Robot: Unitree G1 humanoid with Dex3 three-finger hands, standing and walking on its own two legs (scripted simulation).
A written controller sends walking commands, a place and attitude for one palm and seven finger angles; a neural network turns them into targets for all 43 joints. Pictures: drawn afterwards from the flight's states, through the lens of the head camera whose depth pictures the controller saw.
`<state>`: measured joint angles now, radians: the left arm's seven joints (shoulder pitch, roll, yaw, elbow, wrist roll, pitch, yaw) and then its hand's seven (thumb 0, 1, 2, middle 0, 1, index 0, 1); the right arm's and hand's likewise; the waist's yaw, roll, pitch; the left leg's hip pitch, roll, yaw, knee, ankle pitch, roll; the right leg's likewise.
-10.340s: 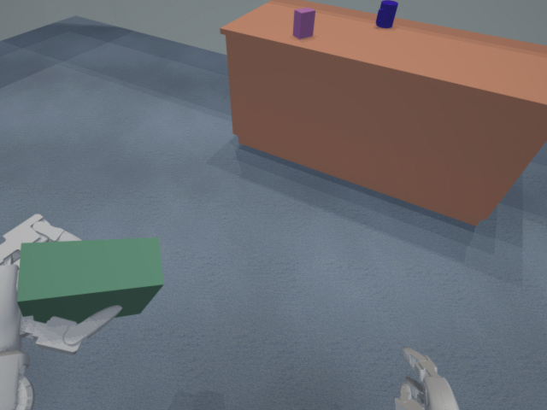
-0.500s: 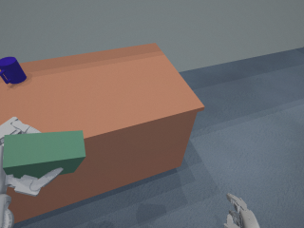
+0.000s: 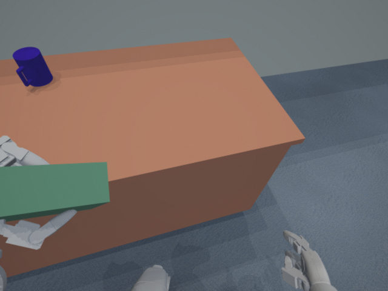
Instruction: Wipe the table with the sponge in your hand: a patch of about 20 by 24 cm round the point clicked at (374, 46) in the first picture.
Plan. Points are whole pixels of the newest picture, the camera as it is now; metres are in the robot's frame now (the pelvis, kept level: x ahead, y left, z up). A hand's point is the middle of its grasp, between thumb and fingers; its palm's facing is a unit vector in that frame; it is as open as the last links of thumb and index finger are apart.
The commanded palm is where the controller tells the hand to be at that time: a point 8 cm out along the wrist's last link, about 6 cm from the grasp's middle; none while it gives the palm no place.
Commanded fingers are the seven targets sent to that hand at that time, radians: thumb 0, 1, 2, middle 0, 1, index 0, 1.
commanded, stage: shuffle to correct the standing spot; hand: left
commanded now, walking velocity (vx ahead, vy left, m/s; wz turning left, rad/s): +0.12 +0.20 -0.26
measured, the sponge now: (68, 191) +0.22 +0.22 +0.15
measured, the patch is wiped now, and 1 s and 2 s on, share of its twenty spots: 0.00 0.00 0.00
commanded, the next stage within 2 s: come to a stop and stand still in 0.72 s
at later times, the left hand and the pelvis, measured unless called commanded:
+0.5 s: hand (0, 133) +0.30 +0.36 +0.16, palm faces +0.31 -0.79 -0.52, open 9.6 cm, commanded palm +0.24 +0.39 +0.19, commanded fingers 0.00 0.10 1.30 -1.20 -1.60 -1.20 -1.60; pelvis +0.06 +0.12 +0.00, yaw -4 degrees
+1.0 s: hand out of the picture +0.30 +0.48 +0.16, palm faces +0.41 -0.84 -0.36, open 9.6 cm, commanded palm +0.23 +0.51 +0.19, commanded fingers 0.00 0.10 1.30 -1.20 -1.60 -1.20 -1.60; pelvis +0.07 +0.24 +0.00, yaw -2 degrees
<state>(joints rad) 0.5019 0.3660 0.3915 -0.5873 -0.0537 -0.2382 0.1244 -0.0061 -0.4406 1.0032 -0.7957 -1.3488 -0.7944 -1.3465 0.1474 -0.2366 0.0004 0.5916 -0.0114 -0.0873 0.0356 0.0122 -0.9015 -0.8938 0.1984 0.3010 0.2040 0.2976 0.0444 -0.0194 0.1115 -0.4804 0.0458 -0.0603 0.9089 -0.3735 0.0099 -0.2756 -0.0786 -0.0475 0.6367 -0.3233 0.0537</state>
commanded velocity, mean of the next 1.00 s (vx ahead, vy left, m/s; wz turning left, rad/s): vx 0.04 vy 0.11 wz -0.03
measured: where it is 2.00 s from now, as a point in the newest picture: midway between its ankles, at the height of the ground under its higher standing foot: outside the picture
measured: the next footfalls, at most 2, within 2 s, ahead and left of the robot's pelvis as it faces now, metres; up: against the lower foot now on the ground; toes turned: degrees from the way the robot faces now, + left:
left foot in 0.04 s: +0.13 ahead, +0.23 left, +0.00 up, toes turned +0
right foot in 0.18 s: +0.07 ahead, -0.07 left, +0.00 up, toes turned -3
